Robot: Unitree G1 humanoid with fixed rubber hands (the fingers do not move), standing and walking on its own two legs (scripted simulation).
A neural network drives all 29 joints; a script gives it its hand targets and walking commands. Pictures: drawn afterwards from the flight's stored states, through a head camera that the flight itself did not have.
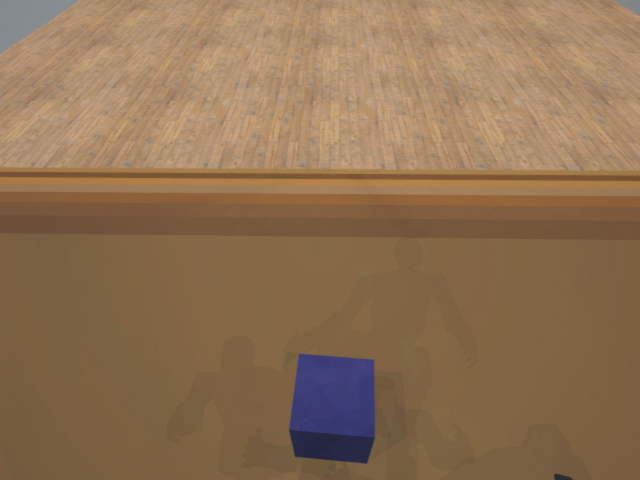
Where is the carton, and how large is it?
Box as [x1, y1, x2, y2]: [289, 354, 374, 463]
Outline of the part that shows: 299,354 289,426 295,456 366,463 374,438 373,360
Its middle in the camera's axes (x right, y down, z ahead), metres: +0.04 +0.49 +1.09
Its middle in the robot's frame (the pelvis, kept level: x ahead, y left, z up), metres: +0.44 -0.01 -0.66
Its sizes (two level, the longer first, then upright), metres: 0.210 0.200 0.250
